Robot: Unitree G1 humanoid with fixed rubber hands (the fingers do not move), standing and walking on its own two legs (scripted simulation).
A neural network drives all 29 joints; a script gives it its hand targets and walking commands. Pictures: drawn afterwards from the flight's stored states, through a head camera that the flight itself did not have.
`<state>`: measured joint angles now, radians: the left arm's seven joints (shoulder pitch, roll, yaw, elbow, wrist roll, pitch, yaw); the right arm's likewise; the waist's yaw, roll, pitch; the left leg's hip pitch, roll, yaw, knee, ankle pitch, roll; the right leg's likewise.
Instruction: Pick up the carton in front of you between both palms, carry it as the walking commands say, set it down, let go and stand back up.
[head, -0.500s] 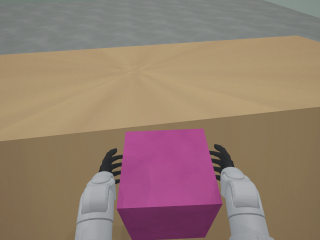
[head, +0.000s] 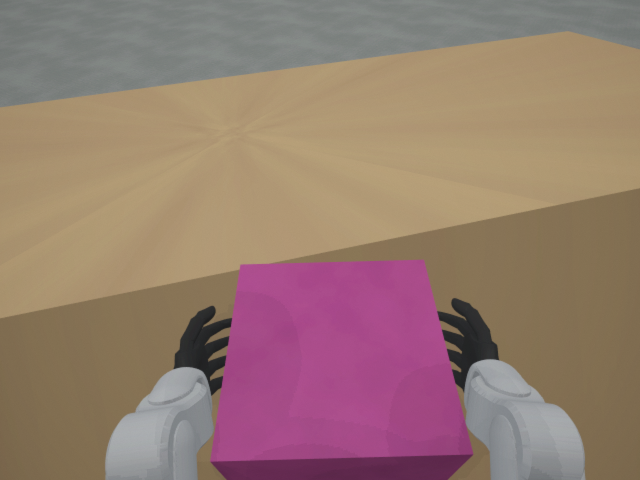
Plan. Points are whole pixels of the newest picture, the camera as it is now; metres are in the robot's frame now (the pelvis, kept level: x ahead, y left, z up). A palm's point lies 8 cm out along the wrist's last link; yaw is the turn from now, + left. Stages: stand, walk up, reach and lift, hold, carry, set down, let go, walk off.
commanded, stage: carry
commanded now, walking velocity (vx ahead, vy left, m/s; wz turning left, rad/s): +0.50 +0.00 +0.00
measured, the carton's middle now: (335, 391) +0.25 -0.01 +0.02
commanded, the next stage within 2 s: none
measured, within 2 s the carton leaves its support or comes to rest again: neither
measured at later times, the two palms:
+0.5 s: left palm (212, 209) +0.55 +0.17 +0.07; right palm (390, 194) +0.56 -0.13 +0.07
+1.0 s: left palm (235, 105) +0.89 +0.16 +0.09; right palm (368, 97) +0.89 -0.14 +0.09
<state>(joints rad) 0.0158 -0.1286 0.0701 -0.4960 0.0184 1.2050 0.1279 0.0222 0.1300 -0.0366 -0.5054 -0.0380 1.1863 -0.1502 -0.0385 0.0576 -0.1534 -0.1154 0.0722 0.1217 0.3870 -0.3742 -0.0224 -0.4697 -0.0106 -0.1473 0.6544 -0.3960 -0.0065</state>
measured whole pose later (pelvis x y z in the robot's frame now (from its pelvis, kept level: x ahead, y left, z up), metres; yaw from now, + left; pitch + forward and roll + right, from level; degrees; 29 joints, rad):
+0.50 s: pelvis +0.33 +0.02 -0.02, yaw +0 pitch +4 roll +2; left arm 0.06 -0.13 0.04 -0.55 0.02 1.19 0.14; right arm 0.08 0.13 -0.03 -0.57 -0.05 1.17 -0.13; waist 0.02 -0.03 -0.12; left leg -0.51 0.02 0.26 0.50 -0.05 0.08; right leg 0.11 -0.08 -0.16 0.44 -0.53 0.02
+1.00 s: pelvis +0.67 +0.01 -0.02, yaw +1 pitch +3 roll -1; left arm 0.05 -0.13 0.03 -0.61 0.04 1.20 0.13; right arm 0.06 0.13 -0.03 -0.61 -0.04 1.17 -0.13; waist -0.01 0.02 -0.11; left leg 0.11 0.05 0.20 0.34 -0.48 -0.03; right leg -0.49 -0.06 -0.24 0.49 -0.07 -0.04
